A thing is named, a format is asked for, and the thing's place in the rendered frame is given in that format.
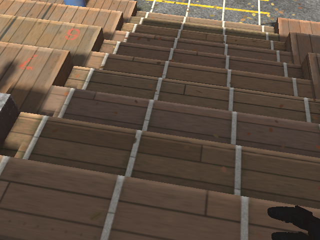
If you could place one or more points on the right robot hand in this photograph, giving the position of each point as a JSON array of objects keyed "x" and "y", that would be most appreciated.
[{"x": 299, "y": 217}]

